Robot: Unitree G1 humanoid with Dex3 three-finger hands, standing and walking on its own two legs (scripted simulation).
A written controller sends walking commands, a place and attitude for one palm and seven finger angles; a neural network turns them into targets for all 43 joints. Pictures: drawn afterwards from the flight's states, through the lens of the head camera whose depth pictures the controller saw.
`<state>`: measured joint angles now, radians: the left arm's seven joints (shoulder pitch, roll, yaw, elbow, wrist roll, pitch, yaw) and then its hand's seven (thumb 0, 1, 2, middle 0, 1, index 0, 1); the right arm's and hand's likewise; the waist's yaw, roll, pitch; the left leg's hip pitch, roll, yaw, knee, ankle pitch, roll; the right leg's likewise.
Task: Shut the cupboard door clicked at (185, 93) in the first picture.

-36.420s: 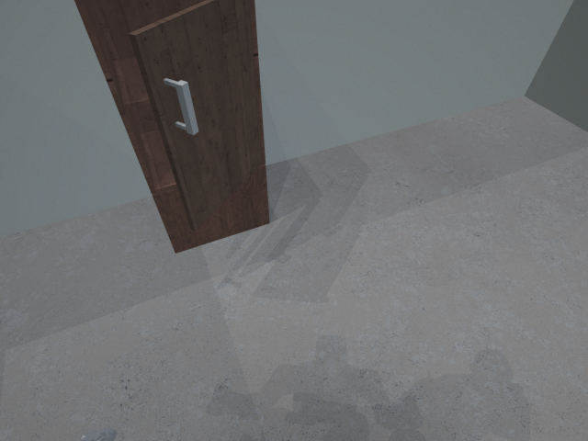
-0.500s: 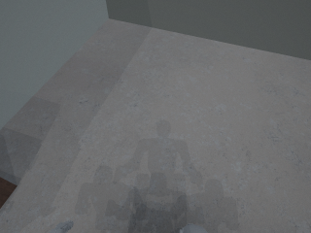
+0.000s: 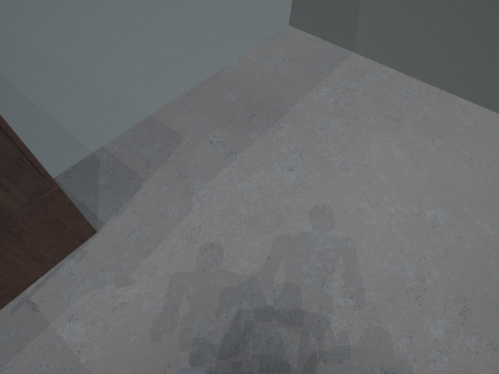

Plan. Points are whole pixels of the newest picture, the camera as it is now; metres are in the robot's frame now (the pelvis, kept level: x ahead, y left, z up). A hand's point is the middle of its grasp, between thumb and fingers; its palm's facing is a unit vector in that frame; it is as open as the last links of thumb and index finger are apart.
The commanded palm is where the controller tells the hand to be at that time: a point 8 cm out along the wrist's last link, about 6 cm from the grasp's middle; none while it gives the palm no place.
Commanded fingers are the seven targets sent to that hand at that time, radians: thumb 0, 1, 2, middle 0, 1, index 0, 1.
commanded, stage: turn to face it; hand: left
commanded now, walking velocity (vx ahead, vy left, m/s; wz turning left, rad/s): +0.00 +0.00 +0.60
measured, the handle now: out of the picture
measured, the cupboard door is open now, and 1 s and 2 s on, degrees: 5 5 5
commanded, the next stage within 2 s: take the last steps up to it in 1.76 s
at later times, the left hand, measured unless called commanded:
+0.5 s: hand out of the picture +0.08 +0.20 -0.13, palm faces +0.27 -0.92 -0.30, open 7.4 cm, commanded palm none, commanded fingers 0.00 0.90 0.90 -0.20 -0.30 -0.20 -0.30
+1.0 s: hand out of the picture -0.09 +0.22 -0.17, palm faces +0.60 -0.76 -0.26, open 7.4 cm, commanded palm none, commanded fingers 0.00 0.90 0.90 -0.20 -0.30 -0.20 -0.30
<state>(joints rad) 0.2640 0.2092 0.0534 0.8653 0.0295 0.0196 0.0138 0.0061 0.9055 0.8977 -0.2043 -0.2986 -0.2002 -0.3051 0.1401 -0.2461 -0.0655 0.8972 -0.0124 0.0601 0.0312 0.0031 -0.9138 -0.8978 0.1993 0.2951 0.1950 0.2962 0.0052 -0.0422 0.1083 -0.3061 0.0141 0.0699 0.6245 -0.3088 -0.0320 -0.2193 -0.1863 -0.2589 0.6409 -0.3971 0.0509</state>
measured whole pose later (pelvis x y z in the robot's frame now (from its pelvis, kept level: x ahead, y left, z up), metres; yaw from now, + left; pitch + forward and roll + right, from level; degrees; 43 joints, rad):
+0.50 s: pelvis +0.01 -0.03 +0.00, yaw +17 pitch +0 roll +0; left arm 0.15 0.20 0.04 0.82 0.03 0.01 0.02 0.01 0.91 0.90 -0.20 -0.30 -0.20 -0.30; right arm 0.20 -0.25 -0.09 0.92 -0.02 0.07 0.01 0.00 -0.91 -0.90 0.20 0.30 0.20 0.30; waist -0.03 0.06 0.08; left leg -0.43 -0.07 -0.13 0.91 -0.46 -0.03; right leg -0.26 -0.04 -0.07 0.58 -0.34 0.00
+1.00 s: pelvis +0.00 +0.00 +0.01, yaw +36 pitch +0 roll -1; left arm 0.21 0.28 0.08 0.90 0.02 0.08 0.02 0.01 0.91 0.90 -0.20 -0.30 -0.19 -0.30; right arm 0.14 -0.22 -0.04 0.88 -0.02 0.03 -0.01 0.00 -0.91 -0.90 0.20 0.30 0.20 0.30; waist 0.01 -0.04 0.10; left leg -0.29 -0.02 0.00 0.57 -0.27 0.04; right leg -0.45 -0.10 -0.05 1.10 -0.48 0.08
